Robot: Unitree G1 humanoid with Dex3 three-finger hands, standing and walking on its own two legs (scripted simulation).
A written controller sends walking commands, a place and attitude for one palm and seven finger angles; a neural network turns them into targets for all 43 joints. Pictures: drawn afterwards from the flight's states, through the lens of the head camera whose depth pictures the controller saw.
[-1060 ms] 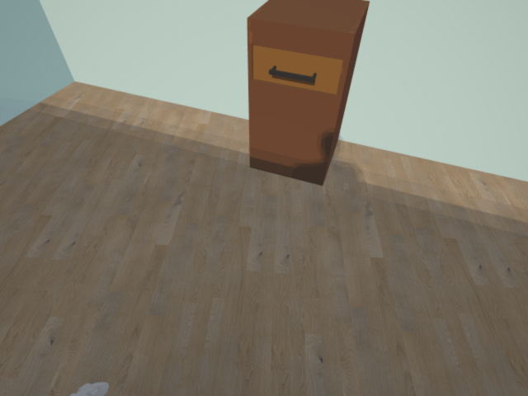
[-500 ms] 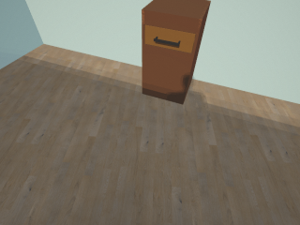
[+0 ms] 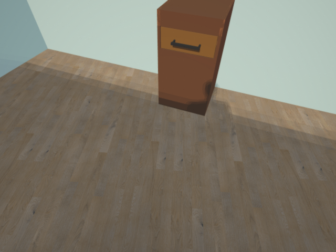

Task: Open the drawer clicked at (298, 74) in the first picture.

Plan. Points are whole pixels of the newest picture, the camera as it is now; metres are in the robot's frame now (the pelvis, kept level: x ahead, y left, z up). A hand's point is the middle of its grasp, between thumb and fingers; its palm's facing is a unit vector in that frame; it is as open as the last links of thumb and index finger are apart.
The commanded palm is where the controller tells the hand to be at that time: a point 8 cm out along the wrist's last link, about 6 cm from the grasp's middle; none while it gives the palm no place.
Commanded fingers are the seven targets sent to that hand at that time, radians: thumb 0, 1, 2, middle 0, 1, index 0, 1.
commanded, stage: look at it before walking up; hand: left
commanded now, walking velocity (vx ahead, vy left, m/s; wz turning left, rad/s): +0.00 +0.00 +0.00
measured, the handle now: (185, 44) +1.37 -0.04 -0.15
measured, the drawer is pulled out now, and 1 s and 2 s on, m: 0.00 0.00 0.00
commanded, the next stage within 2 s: walk to a spot facing it in 0.38 s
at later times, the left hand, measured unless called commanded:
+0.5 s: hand out of the picture +0.08 +0.24 -0.15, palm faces -0.02 -0.94 -0.33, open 7.4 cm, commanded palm none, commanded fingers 0.00 0.90 0.90 -0.20 -0.30 -0.20 -0.30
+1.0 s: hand out of the picture +0.11 +0.20 -0.18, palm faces +0.02 -0.99 -0.13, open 7.4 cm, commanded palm none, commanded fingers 0.00 0.90 0.90 -0.20 -0.30 -0.20 -0.30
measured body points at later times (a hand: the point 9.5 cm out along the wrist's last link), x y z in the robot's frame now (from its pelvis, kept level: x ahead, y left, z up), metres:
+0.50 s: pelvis +0.01 -0.01 +0.00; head +0.00 -0.01 +0.45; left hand +0.08 +0.29 -0.13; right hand +0.09 -0.30 -0.13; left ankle +0.01 +0.12 -0.74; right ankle +0.01 -0.12 -0.74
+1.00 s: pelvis +0.11 +0.03 +0.00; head +0.13 +0.05 +0.45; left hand +0.11 +0.26 -0.17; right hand +0.01 -0.17 -0.14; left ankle +0.03 +0.12 -0.74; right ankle +0.14 -0.11 -0.67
